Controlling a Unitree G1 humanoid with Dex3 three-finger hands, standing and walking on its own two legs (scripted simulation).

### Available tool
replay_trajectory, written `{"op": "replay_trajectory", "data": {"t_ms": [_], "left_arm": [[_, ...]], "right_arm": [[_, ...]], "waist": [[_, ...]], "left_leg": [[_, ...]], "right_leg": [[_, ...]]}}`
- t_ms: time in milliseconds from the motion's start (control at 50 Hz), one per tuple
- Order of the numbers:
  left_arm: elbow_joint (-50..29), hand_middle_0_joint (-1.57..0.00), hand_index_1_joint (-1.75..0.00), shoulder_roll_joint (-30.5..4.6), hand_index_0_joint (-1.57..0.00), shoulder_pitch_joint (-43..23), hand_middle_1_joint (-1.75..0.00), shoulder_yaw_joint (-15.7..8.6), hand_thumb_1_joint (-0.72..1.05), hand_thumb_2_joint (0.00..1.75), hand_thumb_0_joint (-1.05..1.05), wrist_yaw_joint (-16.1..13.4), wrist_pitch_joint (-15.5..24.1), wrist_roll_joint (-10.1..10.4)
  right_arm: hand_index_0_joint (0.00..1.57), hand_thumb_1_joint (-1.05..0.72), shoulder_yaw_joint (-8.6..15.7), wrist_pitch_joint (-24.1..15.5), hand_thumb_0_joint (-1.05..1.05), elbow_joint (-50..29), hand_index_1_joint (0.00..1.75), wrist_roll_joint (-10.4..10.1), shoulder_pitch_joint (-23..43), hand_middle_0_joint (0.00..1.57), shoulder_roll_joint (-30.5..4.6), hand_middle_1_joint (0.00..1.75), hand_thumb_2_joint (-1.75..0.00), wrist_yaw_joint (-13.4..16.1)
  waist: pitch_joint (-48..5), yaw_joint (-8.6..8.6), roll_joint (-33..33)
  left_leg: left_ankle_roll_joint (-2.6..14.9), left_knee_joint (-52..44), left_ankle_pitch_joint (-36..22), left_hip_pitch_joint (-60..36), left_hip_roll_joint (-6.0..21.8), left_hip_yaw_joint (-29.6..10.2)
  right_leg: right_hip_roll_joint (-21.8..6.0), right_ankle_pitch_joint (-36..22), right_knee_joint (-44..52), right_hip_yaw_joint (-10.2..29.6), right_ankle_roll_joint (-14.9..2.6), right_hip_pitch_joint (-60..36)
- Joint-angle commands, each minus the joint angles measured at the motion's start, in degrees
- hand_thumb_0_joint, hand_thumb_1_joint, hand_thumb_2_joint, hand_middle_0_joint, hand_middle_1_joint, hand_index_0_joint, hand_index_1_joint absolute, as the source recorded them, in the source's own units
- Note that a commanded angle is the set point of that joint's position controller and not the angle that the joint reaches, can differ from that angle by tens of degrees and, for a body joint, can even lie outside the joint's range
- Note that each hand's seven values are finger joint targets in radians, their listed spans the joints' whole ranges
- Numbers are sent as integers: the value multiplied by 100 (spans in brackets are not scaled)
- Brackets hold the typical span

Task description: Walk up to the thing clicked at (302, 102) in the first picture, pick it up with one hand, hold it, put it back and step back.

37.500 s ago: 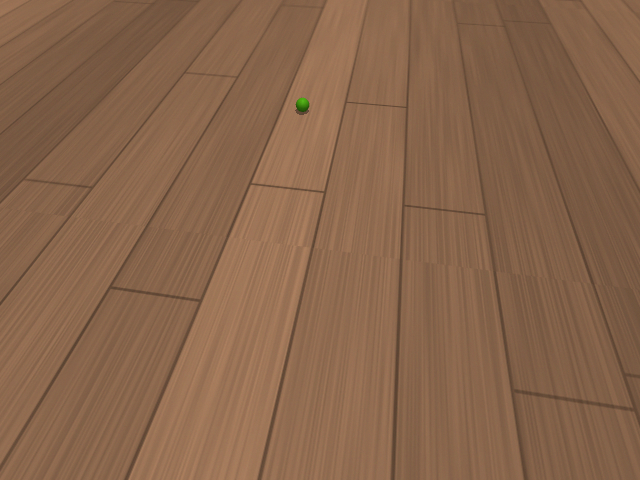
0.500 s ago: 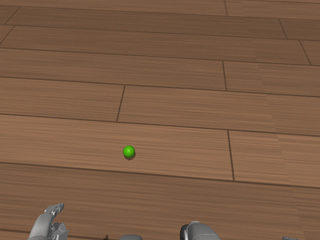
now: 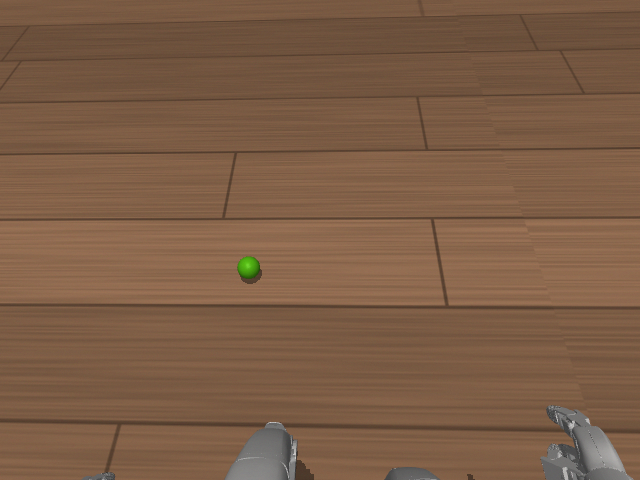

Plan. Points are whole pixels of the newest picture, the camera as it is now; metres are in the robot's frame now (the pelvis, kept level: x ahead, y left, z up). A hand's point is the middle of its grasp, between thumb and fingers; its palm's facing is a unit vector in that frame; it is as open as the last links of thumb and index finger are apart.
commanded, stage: step back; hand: left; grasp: from above
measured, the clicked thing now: (248, 267) +0.77 +0.29 -0.71
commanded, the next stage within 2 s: stand in 1.68 s
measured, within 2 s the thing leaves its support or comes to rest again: neither
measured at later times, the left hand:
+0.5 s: hand out of the picture -0.07 +0.25 -0.14, palm faces +0.07 -0.94 -0.34, open 7.4 cm
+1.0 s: hand out of the picture -0.23 +0.25 -0.13, palm faces +0.09 -0.90 -0.42, open 7.4 cm
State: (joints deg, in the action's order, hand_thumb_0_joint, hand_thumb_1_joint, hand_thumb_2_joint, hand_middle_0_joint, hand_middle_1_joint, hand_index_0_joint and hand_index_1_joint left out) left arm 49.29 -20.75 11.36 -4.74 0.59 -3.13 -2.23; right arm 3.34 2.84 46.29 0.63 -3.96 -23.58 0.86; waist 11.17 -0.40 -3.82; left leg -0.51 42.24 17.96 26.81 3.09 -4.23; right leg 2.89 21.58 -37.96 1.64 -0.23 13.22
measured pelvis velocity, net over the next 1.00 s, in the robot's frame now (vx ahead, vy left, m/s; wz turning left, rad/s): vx -0.26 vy -0.03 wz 0.07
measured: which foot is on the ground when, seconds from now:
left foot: up 0.00-0.28, down 0.30-0.68, up 0.70-0.92, down 0.94-1.00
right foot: down 0.00-0.32, up 0.34-0.64, down 0.66-0.98, up 1.00-1.00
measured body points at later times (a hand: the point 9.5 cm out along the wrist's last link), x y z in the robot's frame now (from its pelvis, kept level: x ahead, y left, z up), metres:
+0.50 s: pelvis -0.16 -0.02 +0.02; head -0.11 +0.02 +0.46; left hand -0.07 +0.30 -0.11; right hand -0.05 -0.32 -0.09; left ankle -0.14 +0.10 -0.72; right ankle -0.19 -0.17 -0.62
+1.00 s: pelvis -0.26 -0.03 +0.01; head -0.25 -0.04 +0.46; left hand -0.23 +0.30 -0.10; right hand -0.19 -0.34 -0.12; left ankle -0.26 +0.09 -0.72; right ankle -0.26 -0.17 -0.71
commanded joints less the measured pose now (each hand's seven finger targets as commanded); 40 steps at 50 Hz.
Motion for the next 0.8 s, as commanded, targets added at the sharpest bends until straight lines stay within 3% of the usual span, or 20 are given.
{"op": "replay_trajectory", "data": {"t_ms": [0, 20, 60, 180, 220, 260, 280, 300, 320, 340, 400, 480, 560, 620, 640, 660, 680, 700, 740, 780], "left_arm": [[-865, -20, -30, -1990, -20, -594, -30, -486, 90, 90, 0, -126, 187, -34], [-908, -20, -30, -1649, -20, -713, -30, -395, 90, 90, 0, -132, 200, -12], [-861, -20, -30, -1409, -20, -838, -30, -409, 90, 90, 0, -176, 183, -30], [-952, -20, -30, -1377, -20, -220, -30, -379, 90, 90, 0, -276, 130, -58], [-981, -20, -30, -1384, -20, -269, -30, -343, 90, 90, 0, -274, 84, 3], [-1028, -20, -30, -1400, -20, -446, -30, -280, 90, 90, 0, -226, -19, 89], [-1085, -20, -30, -1185, -20, -365, -30, -204, 90, 90, 0, -191, -53, 110], [-1116, -20, -30, -956, -20, -232, -30, -152, 90, 90, 0, -178, -49, 157], [-1152, -20, -30, -1254, -20, -689, -30, -270, 90, 90, 0, -277, -56, 119], [-1071, -20, -30, -1431, -20, -800, -30, -319, 90, 90, 0, -289, -71, 82], [-717, -20, -30, -1261, -20, -165, -30, -297, 90, 90, 0, -204, -74, 193], [-725, -20, -30, -1092, -20, -225, -30, -242, 90, 90, 0, -182, 59, 112], [-492, -20, -30, -1113, -20, -114, -30, -148, 90, 90, 0, -140, 294, 115], [156, -20, -30, -1124, -20, 672, -30, -198, 90, 90, 0, -176, 431, 31], [183, -20, -30, -1468, -20, 634, -30, -297, 90, 90, 0, -183, 474, -45], [72, -20, -30, -1856, -20, 481, -30, -398, 90, 90, 0, -182, 484, -68], [-132, -20, -30, -2357, -20, -55, -30, -452, 90, 90, 0, -187, 453, -85], [-208, -20, -30, -2166, -20, -538, -30, -403, 90, 90, 0, -182, 453, -63], [-261, -20, -30, -1612, -20, -823, -30, -263, 90, 90, 0, -179, 523, -53], [-38, -20, -30, -1493, -20, -351, -30, -278, 90, 90, 0, -183, 562, -19]], "right_arm": [[20, -90, 378, -98, 0, -311, 30, -46, -322, 20, -1242, 30, -90, 122], [20, -90, 336, -107, 0, -189, 30, -74, -364, 20, -1158, 30, -90, 93], [20, -90, 240, -133, 0, -86, 30, -69, -671, 20, -884, 30, -90, 113], [20, -90, 164, -253, 0, -186, 30, 27, -709, 20, -776, 30, -90, 155], [20, -90, 195, -280, 0, -66, 30, 69, -961, 20, -786, 30, -90, 131], [20, -90, 265, -295, 0, 123, 30, 110, -1350, 20, -815, 30, -90, 126], [20, -90, 365, -292, 0, 140, 30, 171, -1333, 20, -1094, 30, -90, 130], [20, -90, 471, -260, 0, 59, 30, 209, -1029, 20, -1676, 30, -90, 111], [20, -90, 509, -239, 0, -113, 30, 201, -817, 20, -2104, 30, -90, 74], [20, -90, 501, -282, 0, -167, 30, 196, -521, 20, -2000, 30, -90, 113], [20, -90, 269, -304, 0, -273, 30, 216, -27, 20, -1224, 30, -90, 148], [20, -90, 281, -269, 0, -134, 30, 148, -526, 20, -1057, 30, -90, 108], [20, -90, 326, -211, 0, -71, 30, 164, -610, 20, -1207, 30, -90, 31], [20, -90, 311, -61, 0, -52, 30, 135, -328, 20, -1228, 30, -90, -36], [20, -90, 213, -70, 0, -120, 30, 98, -371, 20, -884, 30, -90, -55], [20, -90, 107, -104, 0, -229, 30, 89, -382, 20, -608, 30, -90, -48], [20, -90, 250, -92, 0, -214, 30, 105, 33, 20, -951, 30, -90, 31], [20, -90, 350, -97, 0, -46, 30, 90, -18, 20, -1180, 30, -90, 6], [20, -90, 308, -145, 0, 191, 30, -5, -227, 20, -1081, 30, -90, -80], [20, -90, 201, -212, 0, 264, 30, 30, -382, 20, -831, 30, -90, -83]], "waist": [[-667, -16, 1768], [-642, 55, 1248], [-801, 179, 1263], [-1335, -208, 1689], [-1581, -143, 1648], [-1703, 56, 1334], [-1692, 4, 679], [-1525, -114, -841], [-1327, 224, -954], [-1034, 202, -864], [-1121, -283, -217], [-1245, 39, -501], [-1692, 274, -880], [-1723, -108, -541], [-1499, -86, 245], [-1200, -77, 1314], [-842, -345, 1460], [-267, -113, 1318], [-199, 94, 906], [-498, -47, 1175]], "left_leg": [[35, 2508, 1383, -568, -642, -505], [40, 2618, 1014, -434, -921, -513], [4, 2701, 762, 23, -1074, -429], [-87, 531, 1417, 121, -484, -11], [20, -709, 890, -415, -388, 192], [98, -2251, -775, -1286, -477, 423], [270, -2274, -1344, -1852, 103, -473], [835, -2296, -2326, -2269, 1343, -2122], [1697, -2334, -2246, -1010, 2047, -2643], [1879, -2459, -2105, -274, 2197, -2786], [1279, -1853, -3043, -1109, 1054, -813], [1290, -1573, -2760, -2148, 955, -764], [1262, -1484, -1040, -2535, 884, -649], [917, -733, -681, -1469, 640, -264], [568, -118, -86, -380, 246, -75], [190, 276, 1120, 794, -440, -3], [0, 911, 1519, -63, -299, -526], [8, 1301, 1181, -576, -136, -602], [17, 1300, 542, -535, -518, -430], [-2, 1038, 440, -127, -577, -414]], "right_leg": [[-2461, -619, 2228, 2608, -1553, 1869], [-1821, -1309, 1850, 1647, -1277, 1482], [-1301, -2021, 1407, 817, -889, 691], [-1804, -3260, 892, 1142, -1208, -1178], [-1726, -3602, 440, 995, -1069, -1262], [-1496, -3149, -68, 760, -769, -755], [-1135, -2040, -410, 595, -454, 161], [-130, 232, -1507, -84, -131, 1578], [14, 1657, -2383, 389, -17, 1240], [-70, 1585, -3165, 805, -22, 904], [296, 738, -3787, 968, -62, 1378], [42, 799, -2337, 622, 160, 1465], [-201, 809, 119, 39, 135, 761], [-115, -432, 2067, -154, -108, -671], [-633, -191, 1814, 1082, -318, -974], [-1614, 476, 2109, 2582, -617, -935], [-2607, 1568, 2478, 3301, -1416, 993], [-2540, 2167, 2620, 3085, -1396, 1990], [-1632, 850, 2213, 1547, -981, 1340], [-1324, 124, 1937, 1217, -779, 417]]}}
